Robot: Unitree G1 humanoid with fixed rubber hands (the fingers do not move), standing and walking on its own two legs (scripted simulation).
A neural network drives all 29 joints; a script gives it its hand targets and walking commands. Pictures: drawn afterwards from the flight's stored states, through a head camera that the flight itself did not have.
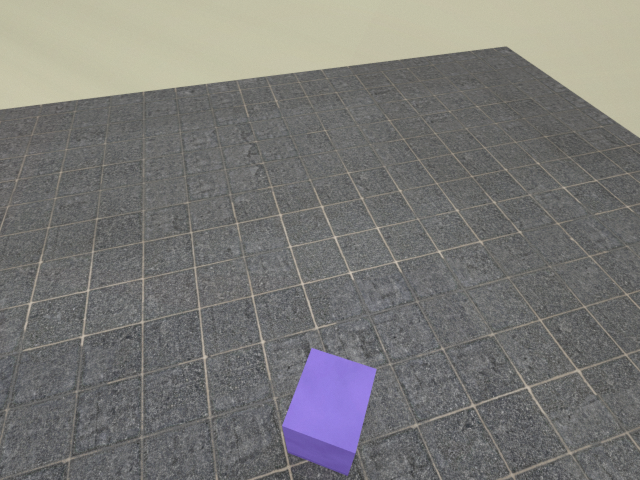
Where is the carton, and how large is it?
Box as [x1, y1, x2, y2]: [282, 348, 376, 475]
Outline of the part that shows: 311,348 282,425 287,450 292,454 347,475 355,453 376,369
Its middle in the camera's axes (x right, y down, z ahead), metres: +0.03 +0.47 +1.06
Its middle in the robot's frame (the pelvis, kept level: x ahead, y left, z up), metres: +0.40 -0.01 -0.64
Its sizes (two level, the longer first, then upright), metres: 0.211 0.182 0.267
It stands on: the floor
